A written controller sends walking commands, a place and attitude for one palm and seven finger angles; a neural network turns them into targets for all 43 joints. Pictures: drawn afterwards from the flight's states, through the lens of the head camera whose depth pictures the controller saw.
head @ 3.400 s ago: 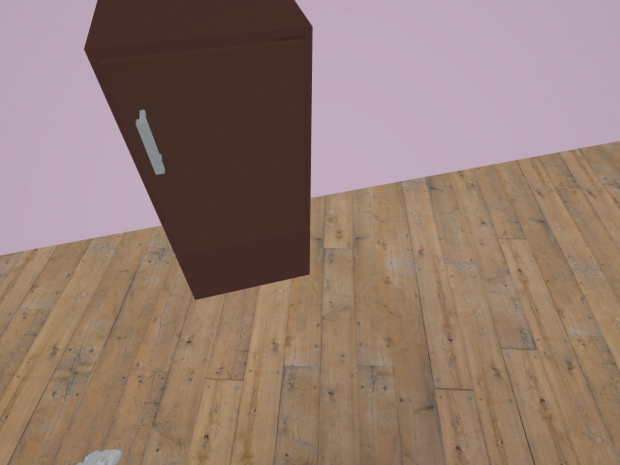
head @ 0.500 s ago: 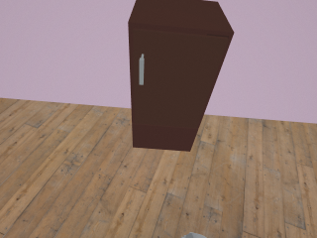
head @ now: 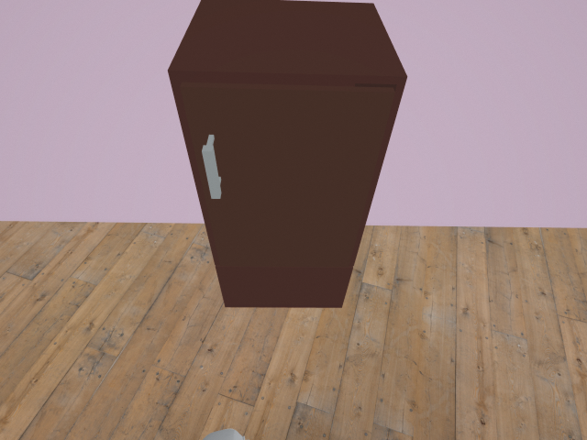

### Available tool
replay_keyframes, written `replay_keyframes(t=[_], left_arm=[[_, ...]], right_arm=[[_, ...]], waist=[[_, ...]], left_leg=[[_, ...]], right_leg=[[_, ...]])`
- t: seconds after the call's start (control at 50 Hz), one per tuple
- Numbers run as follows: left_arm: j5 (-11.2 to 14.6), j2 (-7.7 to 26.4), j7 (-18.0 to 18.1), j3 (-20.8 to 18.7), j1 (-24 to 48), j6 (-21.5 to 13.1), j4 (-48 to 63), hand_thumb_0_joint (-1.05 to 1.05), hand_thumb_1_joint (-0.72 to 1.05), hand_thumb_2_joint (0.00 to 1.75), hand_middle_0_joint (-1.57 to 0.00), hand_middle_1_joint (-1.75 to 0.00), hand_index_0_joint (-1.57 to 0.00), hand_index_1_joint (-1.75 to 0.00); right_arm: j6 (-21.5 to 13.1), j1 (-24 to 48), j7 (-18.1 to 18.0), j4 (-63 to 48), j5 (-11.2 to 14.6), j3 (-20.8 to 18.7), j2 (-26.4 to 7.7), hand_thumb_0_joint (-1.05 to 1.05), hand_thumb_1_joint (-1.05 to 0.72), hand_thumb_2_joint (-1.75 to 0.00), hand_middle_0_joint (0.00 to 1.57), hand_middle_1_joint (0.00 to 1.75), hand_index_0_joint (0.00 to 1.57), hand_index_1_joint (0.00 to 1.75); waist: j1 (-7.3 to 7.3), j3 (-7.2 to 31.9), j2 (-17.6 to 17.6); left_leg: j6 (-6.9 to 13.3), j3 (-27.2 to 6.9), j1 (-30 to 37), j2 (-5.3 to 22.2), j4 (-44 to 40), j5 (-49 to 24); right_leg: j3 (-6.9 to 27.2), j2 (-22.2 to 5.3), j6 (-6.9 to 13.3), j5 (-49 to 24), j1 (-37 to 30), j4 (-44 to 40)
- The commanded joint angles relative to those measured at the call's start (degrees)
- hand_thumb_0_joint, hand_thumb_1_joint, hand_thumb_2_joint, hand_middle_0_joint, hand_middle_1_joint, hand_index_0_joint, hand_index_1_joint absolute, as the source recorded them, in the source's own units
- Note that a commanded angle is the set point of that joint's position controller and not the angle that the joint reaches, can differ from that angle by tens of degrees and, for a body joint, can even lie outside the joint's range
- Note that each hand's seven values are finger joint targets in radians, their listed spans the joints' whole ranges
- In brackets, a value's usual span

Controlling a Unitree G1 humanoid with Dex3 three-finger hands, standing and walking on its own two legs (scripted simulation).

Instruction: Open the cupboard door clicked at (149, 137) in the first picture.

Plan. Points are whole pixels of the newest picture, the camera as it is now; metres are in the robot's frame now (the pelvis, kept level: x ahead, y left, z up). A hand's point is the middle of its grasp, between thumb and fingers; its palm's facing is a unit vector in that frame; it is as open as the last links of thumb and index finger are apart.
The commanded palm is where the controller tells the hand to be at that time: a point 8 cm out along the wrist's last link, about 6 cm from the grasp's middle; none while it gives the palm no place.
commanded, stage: take the last steps up to it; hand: left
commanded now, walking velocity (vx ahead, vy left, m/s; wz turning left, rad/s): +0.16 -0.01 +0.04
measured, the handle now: (213, 167) +0.64 +0.19 -0.03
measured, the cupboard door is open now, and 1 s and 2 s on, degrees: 0 0 0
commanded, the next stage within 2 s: come to a stop and stand still in 0.02 s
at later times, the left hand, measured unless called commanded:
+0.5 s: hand out of the picture +0.14 +0.18 -0.17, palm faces +0.03 -0.97 -0.23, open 7.4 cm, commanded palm none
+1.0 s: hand out of the picture +0.08 +0.19 -0.17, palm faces +0.10 -0.97 -0.23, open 7.4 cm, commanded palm none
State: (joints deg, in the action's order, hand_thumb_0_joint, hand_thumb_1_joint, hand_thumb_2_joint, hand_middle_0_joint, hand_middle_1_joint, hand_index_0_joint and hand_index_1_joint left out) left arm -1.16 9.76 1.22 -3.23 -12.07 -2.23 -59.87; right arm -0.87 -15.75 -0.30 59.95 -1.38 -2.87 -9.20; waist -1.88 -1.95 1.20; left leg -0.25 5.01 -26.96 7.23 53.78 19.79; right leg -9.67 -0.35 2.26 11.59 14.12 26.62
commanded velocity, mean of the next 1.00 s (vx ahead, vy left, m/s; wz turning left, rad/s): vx -0.05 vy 0.03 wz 0.00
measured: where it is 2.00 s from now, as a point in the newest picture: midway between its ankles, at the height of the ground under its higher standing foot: outside the picture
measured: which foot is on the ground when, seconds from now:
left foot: up 0.00-0.08, down 0.10-0.54, up 0.56-0.98, down 1.00-1.00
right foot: down 0.00-0.12, up 0.14-0.52, down 0.54-1.00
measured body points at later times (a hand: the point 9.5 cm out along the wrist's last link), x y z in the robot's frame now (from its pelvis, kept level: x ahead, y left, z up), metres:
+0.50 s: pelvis +0.10 -0.02 +0.00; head +0.14 -0.02 +0.45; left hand +0.13 +0.23 -0.15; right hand +0.12 -0.25 -0.16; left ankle +0.10 +0.11 -0.73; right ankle +0.12 -0.14 -0.72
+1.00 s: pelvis +0.05 -0.01 +0.00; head +0.06 +0.00 +0.45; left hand +0.07 +0.24 -0.15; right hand +0.12 -0.26 -0.14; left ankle +0.02 +0.12 -0.74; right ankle +0.12 -0.14 -0.73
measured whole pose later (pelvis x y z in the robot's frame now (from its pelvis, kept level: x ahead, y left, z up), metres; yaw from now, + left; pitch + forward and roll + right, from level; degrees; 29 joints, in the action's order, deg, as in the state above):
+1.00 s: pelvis +0.05 -0.01 +0.00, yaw +0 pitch +0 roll +0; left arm -1.4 11.1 1.2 -3.2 -15.1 1.9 -58.1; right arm 1.1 -12.1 0.1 57.2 -0.9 -2.4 -12.1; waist 2.5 -0.8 -0.2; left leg -0.6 1.7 -10.5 2.3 29.0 20.2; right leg -5.2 -3.6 -0.5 8.9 19.2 27.4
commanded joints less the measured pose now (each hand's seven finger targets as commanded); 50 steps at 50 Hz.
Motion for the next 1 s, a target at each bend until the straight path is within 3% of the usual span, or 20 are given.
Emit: replay_keyframes(t=[0.0, 0.06, 0.1, 0.12, 0.18, 0.22, 0.28, 0.38, 0.46, 0.48, 0.5, 0.52, 0.54, 0.56, 0.66, 0.86, 0.92, 0.94, 0.96, 0.98], left_arm=[[-0.3, 7.5, -0.5, -0.9, -2.9, -0.7, 1.6, 0.0, 0.9, 0.9, -0.2, -0.3, -0.2, -0.3], [0.2, 5.9, -0.8, -0.6, -3.4, 0.3, 1.3, 0.0, 0.9, 0.9, -0.2, -0.3, -0.2, -0.3], [0.4, 1.3, -1.4, 0.2, -4.2, 0.6, 3.3, 0.0, 0.9, 0.9, -0.2, -0.3, -0.2, -0.3], [-0.4, 3.3, -0.9, 0.0, -1.8, 1.0, 3.6, 0.0, 0.9, 0.9, -0.2, -0.3, -0.2, -0.3], [0.3, 1.4, -0.7, 0.7, -6.3, 1.4, -0.6, 0.0, 0.9, 0.9, -0.2, -0.3, -0.2, -0.3], [0.6, 1.3, -0.1, 1.0, -8.3, 2.4, -1.8, 0.0, 0.9, 0.9, -0.2, -0.3, -0.2, -0.3], [0.0, 3.3, 0.2, 0.5, -6.0, 3.6, -0.1, 0.0, 0.9, 0.9, -0.2, -0.3, -0.2, -0.3], [-0.1, 3.4, 0.3, -0.7, -3.4, 4.3, 2.5, 0.0, 0.9, 0.9, -0.2, -0.3, -0.2, -0.3], [-0.1, 3.7, 0.4, -1.0, -6.3, 3.5, 2.3, 0.0, 0.9, 0.9, -0.2, -0.3, -0.2, -0.3], [-0.3, 5.6, 0.5, -1.2, -7.8, 2.8, 2.2, 0.0, 0.9, 0.9, -0.2, -0.3, -0.2, -0.3], [-0.9, 9.9, 1.0, -1.7, -8.0, 2.0, 2.3, 0.0, 0.9, 0.9, -0.2, -0.3, -0.2, -0.3], [-0.6, 12.8, 0.9, -1.8, -8.1, 1.9, 2.7, 0.0, 0.9, 0.9, -0.2, -0.3, -0.2, -0.3], [-0.4, 12.0, 1.0, -1.5, -8.6, 2.1, 2.9, 0.0, 0.9, 0.9, -0.2, -0.3, -0.2, -0.3], [-0.4, 11.9, 1.3, -1.8, -6.1, 2.1, 2.9, 0.0, 0.9, 0.9, -0.2, -0.3, -0.2, -0.3], [-0.3, 10.5, 1.8, -1.8, -3.2, 1.9, 5.3, 0.0, 0.9, 0.9, -0.2, -0.3, -0.2, -0.3], [-1.1, 12.9, 0.5, -2.4, -3.0, 2.4, 6.0, 0.0, 0.9, 0.9, -0.2, -0.3, -0.2, -0.3], [-0.7, 12.2, 0.4, -2.3, -0.6, 2.9, 5.4, 0.0, 0.9, 0.9, -0.2, -0.3, -0.2, -0.3], [-0.3, 10.9, 0.3, -1.8, 0.2, 3.1, 5.0, 0.0, 0.9, 0.9, -0.2, -0.3, -0.2, -0.3], [0.3, 7.7, 0.1, -1.0, -0.6, 3.4, 4.9, 0.0, 0.9, 0.9, -0.2, -0.3, -0.2, -0.3], [0.4, 4.1, -0.3, -0.2, -1.8, 3.5, 5.5, 0.0, 0.9, 0.9, -0.2, -0.3, -0.2, -0.3]], right_arm=[[-0.5, -5.6, 0.6, -1.2, -0.1, 0.1, -0.3, 0.0, -0.9, -0.9, 0.2, 0.3, 0.2, 0.3], [-1.5, -9.1, 0.2, 0.6, -0.1, 0.0, -2.7, 0.0, -0.9, -0.9, 0.2, 0.3, 0.2, 0.3], [-1.7, -14.4, -0.6, 0.6, -0.8, -1.6, -11.2, 0.0, -0.9, -0.9, 0.2, 0.3, 0.2, 0.3], [-1.6, -13.3, -1.3, 0.9, -0.8, -1.3, -10.8, 0.0, -0.9, -0.9, 0.2, 0.3, 0.2, 0.3], [-2.4, -1.5, -2.6, -1.1, 0.0, 1.5, -5.3, 0.0, -0.9, -0.9, 0.2, 0.3, 0.2, 0.3], [-2.1, 0.0, -3.0, -0.6, 0.4, 1.0, -6.6, 0.0, -0.9, -0.9, 0.2, 0.3, 0.2, 0.3], [-0.7, -1.0, -3.2, -0.1, 0.7, -0.6, -8.7, 0.0, -0.9, -0.9, 0.2, 0.3, 0.2, 0.3], [1.2, 0.9, -2.9, -0.6, 0.0, -2.4, -10.0, 0.0, -0.9, -0.9, 0.2, 0.3, 0.2, 0.3], [1.8, 3.5, -2.1, -1.4, 0.0, -2.9, -9.7, 0.0, -0.9, -0.9, 0.2, 0.3, 0.2, 0.3], [1.8, 2.9, -1.7, -1.7, 0.3, -2.8, -8.6, 0.0, -0.9, -0.9, 0.2, 0.3, 0.2, 0.3], [1.8, 1.2, -1.3, -2.4, 0.7, -2.3, -4.9, 0.0, -0.9, -0.9, 0.2, 0.3, 0.2, 0.3], [2.4, 1.3, -1.1, -3.6, 1.0, -2.0, -3.7, 0.0, -0.9, -0.9, 0.2, 0.3, 0.2, 0.3], [3.7, 2.8, -1.4, -3.6, 0.8, -2.0, -3.6, 0.0, -0.9, -0.9, 0.2, 0.3, 0.2, 0.3], [4.2, 2.8, -1.4, -3.6, 0.6, -2.0, -3.6, 0.0, -0.9, -0.9, 0.2, 0.3, 0.2, 0.3], [4.4, 4.2, -0.2, -3.8, 0.0, -2.2, -6.1, 0.0, -0.9, -0.9, 0.2, 0.3, 0.2, 0.3], [3.1, 4.0, 0.9, -5.2, 0.4, -1.0, -5.5, 0.0, -0.9, -0.9, 0.2, 0.3, 0.2, 0.3], [1.9, -3.8, 0.3, -2.8, 0.4, -0.3, -4.4, 0.0, -0.9, -0.9, 0.2, 0.3, 0.2, 0.3], [1.4, -7.2, 0.0, -1.3, 0.5, 0.1, -4.3, 0.0, -0.9, -0.9, 0.2, 0.3, 0.2, 0.3], [0.7, -8.5, -0.4, -0.9, 0.1, -0.1, -6.7, 0.0, -0.9, -0.9, 0.2, 0.3, 0.2, 0.3], [0.5, -7.3, -0.7, -1.8, -0.4, -0.8, -10.8, 0.0, -0.9, -0.9, 0.2, 0.3, 0.2, 0.3]], waist=[[0.16, -0.8, -6.5], [-1.55, -1.2, -1.1], [-3.12, -2.7, 18.9], [-3.15, -3.7, 16.2], [2.93, -1.2, 5.4], [2.99, 3.8, 4.9], [1.39, 3.5, 5.0], [0.95, 2.7, 9.4], [3.1, 4.1, 8.5], [3.81, 5.0, 3.3], [3.36, 6.5, -10.5], [4.02, 6.3, -15.0], [4.69, 6.9, -11.1], [3.57, 5.9, -16.3], [3.91, 4.1, -9.6], [4.78, 1.7, -12.9], [1.43, 3.5, -11.6], [-0.14, 3.6, -9.7], [-0.26, 2.5, 0.3], [0.25, -0.8, 12.8]], left_leg=[[-0.4, 1.4, 9.6, -1.1, -11.9, -2.4], [-0.8, 1.9, 22.6, -2.2, -24.3, -4.7], [8.0, -25.2, 24.0, 16.5, -42.5, 5.6], [9.3, -27.5, 20.6, 17.8, -44.1, -2.0], [8.8, -11.1, 17.3, 12.3, -37.9, -41.2], [8.1, -5.1, 21.9, 10.4, -34.3, -54.8], [8.8, -5.1, 25.8, 11.5, -32.8, -59.8], [9.0, -4.2, 24.1, 11.5, -30.8, -53.8], [5.7, -2.8, 19.9, 8.6, -26.4, -38.5], [3.0, -1.4, 17.3, 5.5, -22.1, -29.0], [-0.5, 3.0, 9.1, -1.3, -13.4, -8.0], [-1.3, 0.1, 5.1, -6.1, -5.0, 14.7], [-1.1, -4.9, 5.2, -6.1, 2.7, 16.0], [-1.1, -6.8, 2.5, -6.2, 7.9, 15.2], [-3.0, -7.7, -2.8, -5.6, 14.2, 3.4], [-1.6, -2.4, 7.8, -5.7, -10.8, 4.8], [-0.4, -0.4, 19.2, -7.0, -25.1, 0.0], [-0.2, -0.7, 24.8, -6.7, -31.7, -2.8], [1.2, -8.4, 24.8, -1.6, -38.5, 3.4], [4.4, -21.6, 18.9, 8.8, -46.4, 16.8]], right_leg=[[11.6, -14.5, 7.0, 9.5, 6.3, -14.3], [8.6, -10.2, 3.7, 15.9, 12.1, -6.0], [-0.1, 0.1, -1.8, 20.0, 20.7, 18.5], [5.2, -1.2, -1.7, 21.5, 20.6, 27.3], [9.4, -5.4, -3.5, 12.6, 11.4, 26.1], [8.3, -4.7, -4.4, 9.9, 6.9, 20.3], [6.6, -3.5, -4.2, 9.9, 8.8, 19.0], [6.3, -2.6, -3.4, 12.5, 8.8, 19.1], [5.2, -2.6, -3.1, 0.5, 0.2, 4.8], [6.7, -4.6, -3.1, -10.6, -4.5, -2.2], [18.2, -15.1, -0.4, -31.0, -10.1, -4.2], [22.6, -23.6, 5.7, -44.1, -8.9, -4.5], [22.3, -23.7, 7.9, -42.0, -6.0, -5.0], [23.8, -22.7, 8.4, -38.1, -4.6, -5.3], [18.7, -19.0, 7.1, -25.7, -6.5, -5.8], [20.6, -16.6, 5.6, 11.9, -0.3, -15.5], [17.7, -13.3, 3.1, 14.5, 4.2, -14.1], [15.3, -11.0, 0.9, 17.2, 8.1, -11.3], [11.8, -6.6, -1.2, 18.4, 11.7, -3.6], [5.7, -1.8, -3.4, 15.5, 14.5, 7.4]])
